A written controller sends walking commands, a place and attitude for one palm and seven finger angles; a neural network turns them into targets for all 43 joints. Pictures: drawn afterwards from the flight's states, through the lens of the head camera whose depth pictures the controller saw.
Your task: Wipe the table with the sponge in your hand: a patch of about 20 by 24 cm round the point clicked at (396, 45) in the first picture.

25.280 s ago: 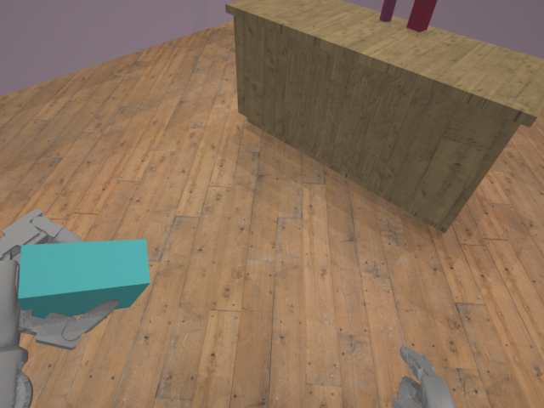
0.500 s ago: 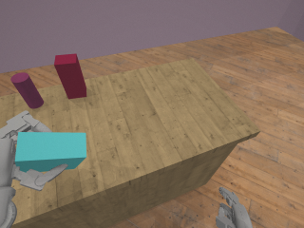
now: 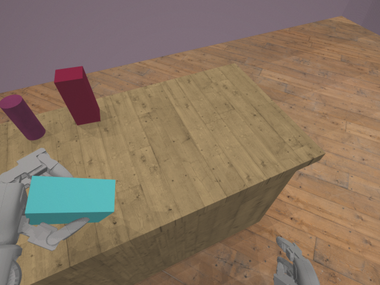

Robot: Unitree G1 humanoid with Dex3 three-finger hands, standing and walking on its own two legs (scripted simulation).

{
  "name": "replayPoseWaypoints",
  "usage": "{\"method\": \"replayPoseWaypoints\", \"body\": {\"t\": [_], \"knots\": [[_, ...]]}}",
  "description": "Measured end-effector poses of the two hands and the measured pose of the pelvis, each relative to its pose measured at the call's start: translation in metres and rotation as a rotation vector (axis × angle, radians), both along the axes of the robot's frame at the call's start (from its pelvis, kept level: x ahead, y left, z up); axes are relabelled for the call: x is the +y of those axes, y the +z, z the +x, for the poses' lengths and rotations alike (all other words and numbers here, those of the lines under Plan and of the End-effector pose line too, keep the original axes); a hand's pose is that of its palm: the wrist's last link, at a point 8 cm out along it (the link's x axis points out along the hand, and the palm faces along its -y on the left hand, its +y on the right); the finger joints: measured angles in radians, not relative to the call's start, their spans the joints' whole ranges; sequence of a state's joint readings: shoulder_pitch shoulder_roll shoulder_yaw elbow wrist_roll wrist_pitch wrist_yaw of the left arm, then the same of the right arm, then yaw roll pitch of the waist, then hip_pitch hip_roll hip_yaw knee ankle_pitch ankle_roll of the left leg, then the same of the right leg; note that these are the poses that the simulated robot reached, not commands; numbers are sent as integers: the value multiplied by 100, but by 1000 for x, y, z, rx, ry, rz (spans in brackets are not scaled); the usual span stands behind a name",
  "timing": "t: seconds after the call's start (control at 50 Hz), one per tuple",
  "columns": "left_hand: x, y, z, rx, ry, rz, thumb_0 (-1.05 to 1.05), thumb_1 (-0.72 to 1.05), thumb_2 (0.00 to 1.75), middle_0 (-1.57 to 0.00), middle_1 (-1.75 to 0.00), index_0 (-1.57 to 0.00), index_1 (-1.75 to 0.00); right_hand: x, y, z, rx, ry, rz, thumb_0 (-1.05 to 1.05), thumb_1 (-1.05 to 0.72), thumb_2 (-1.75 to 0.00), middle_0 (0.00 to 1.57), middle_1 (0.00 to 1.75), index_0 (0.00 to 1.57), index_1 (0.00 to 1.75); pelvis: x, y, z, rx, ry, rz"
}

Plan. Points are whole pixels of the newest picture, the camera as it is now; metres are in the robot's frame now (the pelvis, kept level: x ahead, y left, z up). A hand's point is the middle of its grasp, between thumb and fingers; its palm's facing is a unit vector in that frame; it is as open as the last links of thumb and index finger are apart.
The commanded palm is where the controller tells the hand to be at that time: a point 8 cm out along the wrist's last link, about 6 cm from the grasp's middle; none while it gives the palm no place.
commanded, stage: come to a stop and stand still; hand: left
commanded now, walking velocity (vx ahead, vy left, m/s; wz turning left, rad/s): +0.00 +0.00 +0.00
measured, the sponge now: (82, 203) +0.22 +0.20 +0.12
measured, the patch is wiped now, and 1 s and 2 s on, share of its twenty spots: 0.00 0.00 0.00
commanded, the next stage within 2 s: look again from close up in 0.32 s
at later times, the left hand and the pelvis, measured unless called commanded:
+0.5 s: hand (30, 199) +0.21 +0.26 +0.14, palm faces +0.36 -0.84 -0.39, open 9.4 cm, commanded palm +0.15 +0.29 +0.18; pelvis +0.00 +0.00 +0.00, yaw +1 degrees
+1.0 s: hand (28, 204) +0.20 +0.26 +0.15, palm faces +0.36 -0.85 -0.39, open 9.4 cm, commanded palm +0.14 +0.29 +0.18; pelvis -0.01 +0.00 +0.00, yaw +2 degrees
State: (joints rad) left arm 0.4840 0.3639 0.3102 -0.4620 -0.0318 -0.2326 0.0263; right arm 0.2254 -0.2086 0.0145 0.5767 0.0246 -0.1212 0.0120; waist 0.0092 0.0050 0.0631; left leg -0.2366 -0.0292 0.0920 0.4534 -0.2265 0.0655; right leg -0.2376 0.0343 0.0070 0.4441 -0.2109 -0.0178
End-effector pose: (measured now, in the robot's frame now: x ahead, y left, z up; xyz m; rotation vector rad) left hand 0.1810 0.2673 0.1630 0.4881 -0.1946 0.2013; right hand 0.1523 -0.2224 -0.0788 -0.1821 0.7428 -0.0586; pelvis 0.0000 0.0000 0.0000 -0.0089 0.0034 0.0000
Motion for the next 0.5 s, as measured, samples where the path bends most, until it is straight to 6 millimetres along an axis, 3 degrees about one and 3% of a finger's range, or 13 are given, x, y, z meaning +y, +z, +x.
{"method": "replayPoseWaypoints", "body": {"t": [0.06, 0.1, 0.18, 0.24, 0.3, 0.5], "knots": [[8, -14, 0, 39, 14, -3, -1, -44, 103, -81, -139, -81, -139, 0, 3, 0, 15, 6, -31, 1, -91, -90, 20, 30, 20, 30, -4, 0, 1, -4, 11, 1], [18, -13, 1, 19, 53, 6, -1, -44, 103, -81, -138, -81, -138, 1, 6, 3, 15, 25, -49, 1, -91, -90, 20, 30, 20, 30, -7, 0, 1, -6, 20, -1], [32, 9, 1, -88, 112, 31, -1, -44, 103, -81, -138, -81, -138, 5, 10, 15, -15, 67, -60, 1, -91, -90, 20, 30, 20, 30, -6, 0, -1, -9, 28, -10], [28, 27, -2, -172, 101, 39, -1, -44, 103, -81, -139, -81, -139, 9, 14, 25, -52, 84, -53, 1, -91, -90, 20, 30, 20, 30, -3, 0, 0, -8, 26, -14], [22, 32, -5, -190, 73, 27, -1, -44, 103, -80, -139, -81, -139, 15, 18, 33, -82, 84, -41, 1, -91, -90, 20, 30, 20, 30, 0, 1, 3, -4, 21, -14], [37, -5, -7, -43, 126, -42, -1, -44, 104, -80, -139, -81, -139, 25, 25, 35, -89, 85, -46, 1, -91, -90, 20, 30, 21, 30, 3, 3, 0, -3, 25, -12]]}}
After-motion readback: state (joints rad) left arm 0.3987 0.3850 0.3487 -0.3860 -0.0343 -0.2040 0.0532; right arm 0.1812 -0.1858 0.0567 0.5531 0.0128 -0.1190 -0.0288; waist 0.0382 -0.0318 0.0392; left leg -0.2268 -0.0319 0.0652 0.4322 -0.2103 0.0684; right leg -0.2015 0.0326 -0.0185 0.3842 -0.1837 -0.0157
